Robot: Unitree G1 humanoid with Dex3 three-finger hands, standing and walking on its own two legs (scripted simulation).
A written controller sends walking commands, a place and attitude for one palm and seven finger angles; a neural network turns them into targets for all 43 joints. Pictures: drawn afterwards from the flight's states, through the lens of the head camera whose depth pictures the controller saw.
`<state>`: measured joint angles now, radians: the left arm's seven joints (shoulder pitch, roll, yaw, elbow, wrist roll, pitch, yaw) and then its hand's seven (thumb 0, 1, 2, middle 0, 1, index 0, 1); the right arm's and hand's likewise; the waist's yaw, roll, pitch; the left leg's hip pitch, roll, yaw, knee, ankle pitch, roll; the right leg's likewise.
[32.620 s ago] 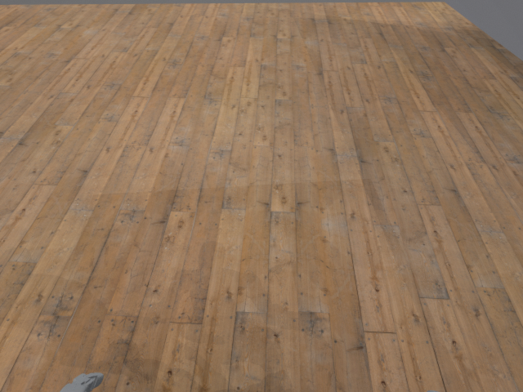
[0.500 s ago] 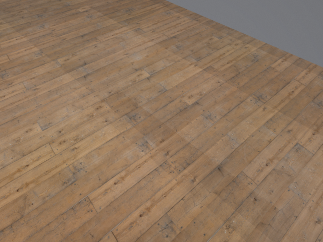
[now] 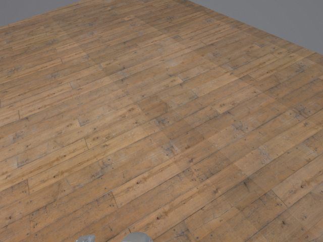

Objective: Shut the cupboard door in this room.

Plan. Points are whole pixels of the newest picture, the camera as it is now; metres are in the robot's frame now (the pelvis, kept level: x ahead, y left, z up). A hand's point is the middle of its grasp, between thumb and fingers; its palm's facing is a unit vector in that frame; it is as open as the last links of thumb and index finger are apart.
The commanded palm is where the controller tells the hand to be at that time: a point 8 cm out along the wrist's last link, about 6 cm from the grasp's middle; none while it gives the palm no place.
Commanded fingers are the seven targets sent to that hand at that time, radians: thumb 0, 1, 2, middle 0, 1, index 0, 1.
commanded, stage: turn or walk to find it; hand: left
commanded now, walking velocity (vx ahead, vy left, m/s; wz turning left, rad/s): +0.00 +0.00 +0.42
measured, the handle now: out of the picture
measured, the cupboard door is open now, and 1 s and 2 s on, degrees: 78 78 78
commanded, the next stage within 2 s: none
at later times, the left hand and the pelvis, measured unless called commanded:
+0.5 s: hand out of the picture -0.02 +0.26 -0.18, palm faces +0.26 -0.94 -0.24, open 7.4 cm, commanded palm none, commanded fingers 0.00 0.90 0.90 -0.20 -0.30 -0.20 -0.30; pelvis -0.01 +0.04 +0.00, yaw +12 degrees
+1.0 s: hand out of the picture +0.01 +0.19 -0.15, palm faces +0.41 -0.88 -0.25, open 7.4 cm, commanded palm none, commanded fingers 0.00 0.90 0.90 -0.20 -0.30 -0.20 -0.30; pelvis +0.01 -0.01 +0.01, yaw +25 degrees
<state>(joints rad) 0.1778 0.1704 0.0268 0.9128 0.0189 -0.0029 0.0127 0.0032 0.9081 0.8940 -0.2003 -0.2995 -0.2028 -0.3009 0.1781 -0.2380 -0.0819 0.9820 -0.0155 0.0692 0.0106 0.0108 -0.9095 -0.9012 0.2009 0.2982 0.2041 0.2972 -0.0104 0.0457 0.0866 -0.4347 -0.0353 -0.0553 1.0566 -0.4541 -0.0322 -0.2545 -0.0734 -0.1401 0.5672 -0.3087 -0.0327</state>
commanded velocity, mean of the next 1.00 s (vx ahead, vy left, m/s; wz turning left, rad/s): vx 0.00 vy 0.00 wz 0.42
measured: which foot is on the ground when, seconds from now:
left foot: up 0.00-0.32, down 0.34-0.78, up 0.80-1.00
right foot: down 0.00-0.34, up 0.36-0.74, down 0.76-1.00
